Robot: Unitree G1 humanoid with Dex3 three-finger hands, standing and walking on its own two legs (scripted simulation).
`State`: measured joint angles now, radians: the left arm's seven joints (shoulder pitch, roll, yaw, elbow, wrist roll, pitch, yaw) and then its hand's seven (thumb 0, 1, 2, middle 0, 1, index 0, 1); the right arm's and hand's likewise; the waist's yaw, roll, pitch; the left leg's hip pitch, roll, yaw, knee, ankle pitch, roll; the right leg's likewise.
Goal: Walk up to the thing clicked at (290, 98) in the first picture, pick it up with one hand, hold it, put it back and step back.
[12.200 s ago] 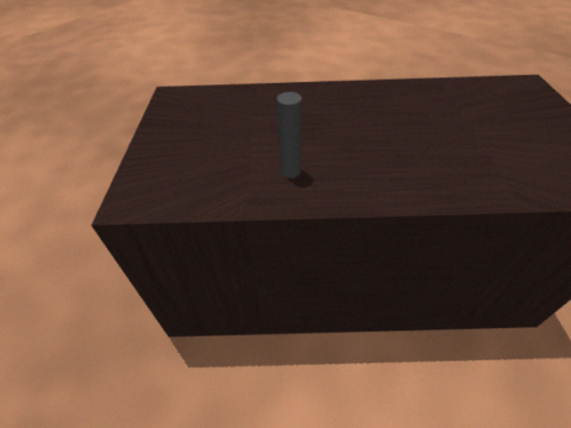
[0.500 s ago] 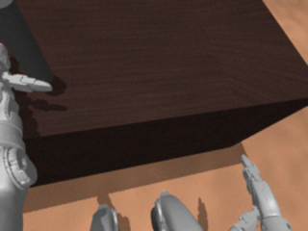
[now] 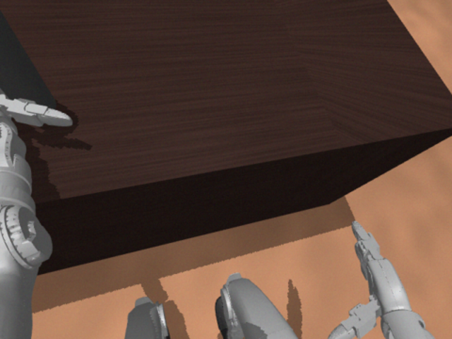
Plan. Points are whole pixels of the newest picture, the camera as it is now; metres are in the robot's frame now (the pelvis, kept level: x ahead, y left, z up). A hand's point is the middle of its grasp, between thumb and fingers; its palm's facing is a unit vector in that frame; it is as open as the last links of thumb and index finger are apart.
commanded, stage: close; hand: left
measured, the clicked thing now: (3, 57) +0.56 +0.22 +0.10
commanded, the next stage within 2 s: settle in 0.60 s
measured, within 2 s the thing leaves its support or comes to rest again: leaves its support in 0.78 s
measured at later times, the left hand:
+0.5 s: hand (23, 79) +0.57 +0.22 +0.05, palm faces +0.19 -0.98 -0.01, open 12.4 cm
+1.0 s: hand (13, 75) +0.55 +0.22 +0.08, palm faces +0.19 -0.98 -0.01, open 7.8 cm
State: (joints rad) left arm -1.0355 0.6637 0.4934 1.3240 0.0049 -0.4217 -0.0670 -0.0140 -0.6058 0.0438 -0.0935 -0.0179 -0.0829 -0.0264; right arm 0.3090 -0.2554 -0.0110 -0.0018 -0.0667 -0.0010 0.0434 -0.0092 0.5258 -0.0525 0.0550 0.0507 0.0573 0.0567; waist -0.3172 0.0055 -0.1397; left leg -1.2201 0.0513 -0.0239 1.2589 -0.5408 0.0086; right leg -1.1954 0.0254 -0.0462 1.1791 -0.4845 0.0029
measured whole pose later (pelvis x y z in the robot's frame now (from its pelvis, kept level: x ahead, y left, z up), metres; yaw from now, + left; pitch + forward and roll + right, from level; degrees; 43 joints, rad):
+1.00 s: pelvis +0.01 +0.00 +0.02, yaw +0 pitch +26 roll -4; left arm -0.96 0.61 0.46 1.22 -0.01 -0.37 -0.07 0.00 -0.16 1.16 -0.84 -1.16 -0.85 -1.15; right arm 0.34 -0.24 0.00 -0.01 -0.06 0.02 0.04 -0.01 0.51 -0.06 0.05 0.05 0.06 0.06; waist -0.28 0.00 -0.14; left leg -1.12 0.05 -0.02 1.19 -0.53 0.01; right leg -1.09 0.03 -0.04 1.11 -0.47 0.01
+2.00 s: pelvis +0.02 +0.00 +0.05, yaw +0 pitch +21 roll -3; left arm -0.91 0.52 0.41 1.11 -0.06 -0.25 -0.08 0.00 -0.20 1.23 -0.84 -1.20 -0.84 -1.19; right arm 0.34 -0.25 -0.05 0.11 -0.02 0.03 0.01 -0.01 0.53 -0.05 0.05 0.05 0.05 0.06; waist -0.20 0.02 -0.14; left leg -0.91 0.04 0.00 1.02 -0.48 0.01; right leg -0.89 0.02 -0.02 0.95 -0.42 0.01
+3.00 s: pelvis +0.02 -0.01 +0.09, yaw +2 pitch +3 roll +0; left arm -0.34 0.24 0.24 0.19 -0.19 0.21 -0.01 0.00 -0.21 1.24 -0.85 -1.19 -0.86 -1.18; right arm 0.31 -0.21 -0.06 0.51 0.04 -0.09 -0.07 -0.01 0.53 -0.05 0.05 0.05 0.05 0.06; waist 0.00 0.05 -0.09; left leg -0.40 0.01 0.01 0.70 -0.36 0.00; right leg -0.41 -0.01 -0.01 0.71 -0.35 0.00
